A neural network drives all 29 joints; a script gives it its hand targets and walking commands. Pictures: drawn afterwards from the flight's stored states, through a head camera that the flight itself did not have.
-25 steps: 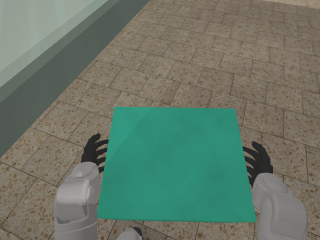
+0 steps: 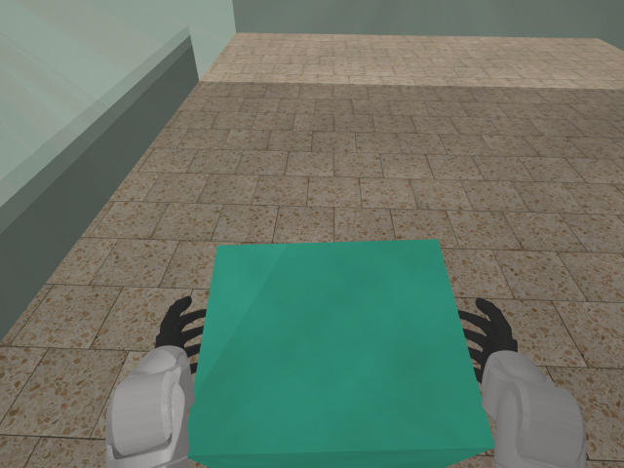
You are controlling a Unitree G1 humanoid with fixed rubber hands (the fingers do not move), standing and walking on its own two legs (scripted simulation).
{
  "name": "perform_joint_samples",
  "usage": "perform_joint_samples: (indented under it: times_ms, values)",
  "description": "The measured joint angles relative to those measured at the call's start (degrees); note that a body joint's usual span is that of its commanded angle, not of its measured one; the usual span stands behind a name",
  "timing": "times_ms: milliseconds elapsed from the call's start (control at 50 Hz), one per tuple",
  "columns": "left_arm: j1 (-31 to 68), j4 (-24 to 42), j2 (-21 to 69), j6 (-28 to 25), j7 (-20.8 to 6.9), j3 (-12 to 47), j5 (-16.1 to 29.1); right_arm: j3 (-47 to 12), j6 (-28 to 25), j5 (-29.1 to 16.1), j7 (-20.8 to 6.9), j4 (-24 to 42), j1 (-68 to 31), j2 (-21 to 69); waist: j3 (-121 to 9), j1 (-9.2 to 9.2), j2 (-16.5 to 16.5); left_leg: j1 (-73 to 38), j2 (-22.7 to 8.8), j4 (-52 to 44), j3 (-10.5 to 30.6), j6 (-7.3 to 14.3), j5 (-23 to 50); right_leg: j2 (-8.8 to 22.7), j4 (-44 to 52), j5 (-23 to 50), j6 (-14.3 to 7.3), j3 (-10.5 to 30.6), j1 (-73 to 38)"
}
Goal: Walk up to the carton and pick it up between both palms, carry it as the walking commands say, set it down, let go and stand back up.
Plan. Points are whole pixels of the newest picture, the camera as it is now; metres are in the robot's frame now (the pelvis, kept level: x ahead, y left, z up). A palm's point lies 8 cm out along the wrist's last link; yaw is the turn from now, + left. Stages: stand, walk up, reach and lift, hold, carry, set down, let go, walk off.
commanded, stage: carry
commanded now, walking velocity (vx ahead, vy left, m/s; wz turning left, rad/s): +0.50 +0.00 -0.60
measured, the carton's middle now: (330, 358) +0.29 +0.02 +0.01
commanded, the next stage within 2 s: none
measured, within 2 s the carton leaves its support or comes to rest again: neither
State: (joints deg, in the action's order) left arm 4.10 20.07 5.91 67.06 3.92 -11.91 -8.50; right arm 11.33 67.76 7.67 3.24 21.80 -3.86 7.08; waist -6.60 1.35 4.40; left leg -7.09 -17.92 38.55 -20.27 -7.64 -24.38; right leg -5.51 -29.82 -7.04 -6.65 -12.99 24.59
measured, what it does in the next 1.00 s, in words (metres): walks ahead, turning right: left foot, then right foot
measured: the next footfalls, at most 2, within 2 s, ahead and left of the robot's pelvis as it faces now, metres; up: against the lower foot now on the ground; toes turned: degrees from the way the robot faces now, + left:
left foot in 0.36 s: +0.43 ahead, +0.13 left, +0.00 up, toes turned -3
right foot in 0.80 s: +0.66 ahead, -0.27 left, +0.00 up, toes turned -35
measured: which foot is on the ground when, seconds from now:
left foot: down 0.00-0.00, up 0.02-0.34, down 0.36-0.86, up 0.88-1.00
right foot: down 0.00-0.38, up 0.40-0.78, down 0.80-1.00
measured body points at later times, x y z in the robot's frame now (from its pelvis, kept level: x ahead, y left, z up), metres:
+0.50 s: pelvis +0.34 +0.02 +0.03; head +0.36 +0.03 +0.48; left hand +0.66 +0.11 +0.09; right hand +0.53 -0.24 +0.09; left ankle +0.39 +0.13 -0.71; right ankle +0.22 -0.04 -0.64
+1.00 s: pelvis +0.63 -0.18 +0.03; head +0.70 -0.22 +0.48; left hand +0.97 -0.15 +0.06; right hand +0.79 -0.48 +0.06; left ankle +0.64 -0.01 -0.61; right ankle +0.63 -0.24 -0.71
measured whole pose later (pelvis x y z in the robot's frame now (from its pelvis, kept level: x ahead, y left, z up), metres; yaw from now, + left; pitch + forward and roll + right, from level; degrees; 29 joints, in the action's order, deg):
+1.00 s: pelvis +0.63 -0.18 +0.03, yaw -32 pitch +5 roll +2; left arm 8.4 19.9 4.9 66.7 6.7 -13.8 -5.9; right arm 12.6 65.7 8.6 3.1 18.6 -10.0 8.0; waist 5.0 2.5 -1.7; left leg 28.6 -6.7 67.1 -5.4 -5.1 -26.1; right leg -2.5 -21.2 -7.5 -6.0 -3.7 18.6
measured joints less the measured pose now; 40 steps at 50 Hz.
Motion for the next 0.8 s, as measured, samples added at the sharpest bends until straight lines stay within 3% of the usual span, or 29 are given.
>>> perform_joint_samples:
  times_ms: [40, 80, 100, 160, 240, 320, 380, 420, 480, 540, 680, 800]
  values:
    - [1.4, -2.7, -0.7, 0.0, 0.1, 0.2, -0.1, 0.3, 0.3, 0.7, 0.1, -1.8, -0.9, -0.1, 1.5, 0.66, -2.4, 10.8, 3.3, 20.5, 8.8, 0.3, -2.5, 1.1, -1.3, -3.6, -0.7, 1.6, -1.4]
    - [2.1, -3.3, -1.5, -0.1, 0.7, 0.6, 0.6, 0.3, 0.6, 0.8, 0.4, -2.4, -2.3, -0.4, 4.3, 1.2, -4.9, 22.0, 8.0, 33.9, 13.2, 0.6, -5.2, 2.4, 1.5, -3.8, -0.7, 3.7, -4.3]
    - [2.1, -2.7, -2.0, 0.1, 1.2, 0.7, 1.1, 0.4, 0.3, 0.9, 0.1, -3.1, -3.1, -0.3, 5.4, 1.51, -5.7, 26.7, 9.4, 35.4, 14.1, 0.9, -4.7, 2.7, 3.6, -3.4, -0.3, 5.1, -5.8]
    - [2.8, -1.0, -2.5, 0.6, 2.4, 0.1, 2.3, 0.8, -1.6, 1.1, -0.5, -4.1, -4.4, 0.5, 7.8, 1.72, -6.0, 36.5, 10.6, 25.4, 15.1, 2.1, -2.2, 2.9, 7.8, -3.3, 1.1, 9.0, -9.1]
    - [3.2, 1.8, -1.2, -0.6, 2.4, 0.0, 2.9, 0.6, -3.4, 0.2, -0.3, 0.5, -2.5, 0.3, 9.3, 0.75, -3.8, 41.7, 11.1, 8.6, 16.0, 3.2, 6.2, 2.9, 9.5, -6.5, 2.4, 12.5, -13.8]
    - [2.4, 5.0, 1.0, -1.8, 1.7, -0.1, 2.3, 1.0, -3.4, -0.6, -0.2, 5.3, -1.1, 0.2, 7.5, -1.07, -4.0, 39.1, 12.3, -7.6, 14.4, 4.2, 18.6, 3.6, 8.9, -12.0, 4.1, 15.6, -18.2]
    - [2.0, 7.0, 0.7, -1.5, 1.1, -0.7, 1.2, -0.1, -3.8, -1.0, -0.4, 5.0, -1.8, 0.3, 4.8, -1.7, -6.1, 32.7, 12.7, -15.3, 10.3, 6.2, 24.4, 4.6, -3.7, -17.9, 4.2, 16.2, -16.3]
    - [3.0, 5.2, -1.8, -0.7, 0.4, -1.2, 0.9, -1.5, -4.5, -0.6, 0.0, 1.5, -3.2, 0.4, 4.7, -1.91, -8.9, 30.6, 12.8, -12.3, 7.0, 7.4, 19.7, 5.2, -19.9, -20.3, 3.7, 15.5, -9.9]
    - [2.6, 1.4, -2.9, 0.7, 0.5, -0.8, 1.2, -2.0, -2.8, -0.2, 1.0, -1.4, -2.4, 0.3, 4.0, -2.22, -6.7, 25.2, 10.5, -13.8, 5.3, 7.2, 14.4, 4.9, -29.5, -21.2, 2.9, 9.7, -2.6]
    - [2.6, -0.5, -2.2, 1.8, 1.5, -0.3, 1.4, -1.1, -1.7, -0.3, 1.0, -1.9, -0.8, 0.2, 3.8, -2.51, -4.8, 19.0, 9.4, -17.5, 3.7, 6.2, 12.7, 6.4, -27.3, -18.1, 2.6, 7.3, 2.6]
    - [3.7, 0.6, -0.9, 0.6, 1.1, -0.6, 1.3, -0.1, -1.7, -1.2, 1.4, 1.5, -0.9, 0.2, 4.2, -3.18, -3.7, 7.1, 7.8, -20.9, 0.4, 3.1, 6.0, 9.5, -14.8, -3.3, 3.8, 7.0, 11.0]
    - [3.2, 1.6, -0.4, 1.2, 0.9, -0.9, 0.9, -0.1, -1.1, 0.1, -0.1, 1.4, -1.3, 0.3, 1.7, -1.98, -3.2, -2.3, 4.6, -17.2, -1.6, -1.6, -2.2, 6.6, -0.8, 4.5, 2.5, 2.7, 5.7]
